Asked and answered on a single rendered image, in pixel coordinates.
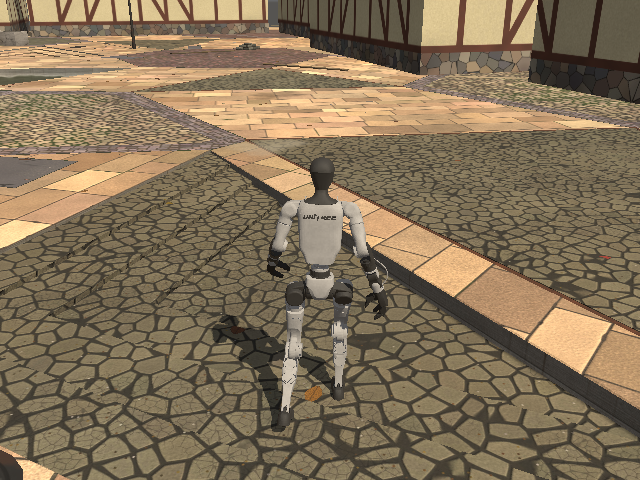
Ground robot left forearm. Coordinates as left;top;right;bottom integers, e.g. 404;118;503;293
267;237;282;266

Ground robot right forearm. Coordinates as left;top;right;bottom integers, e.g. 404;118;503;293
360;242;384;293

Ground right robot hand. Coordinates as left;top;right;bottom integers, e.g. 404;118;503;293
365;289;388;320

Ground robot torso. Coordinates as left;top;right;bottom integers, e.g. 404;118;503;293
298;196;344;300

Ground right robot upper arm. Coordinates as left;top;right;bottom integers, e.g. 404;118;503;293
342;201;369;258

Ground right robot shin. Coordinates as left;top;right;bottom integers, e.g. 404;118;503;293
333;324;348;387

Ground left robot upper arm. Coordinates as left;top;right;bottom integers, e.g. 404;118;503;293
271;200;301;252

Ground left robot hand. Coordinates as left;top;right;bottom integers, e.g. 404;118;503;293
267;260;290;278

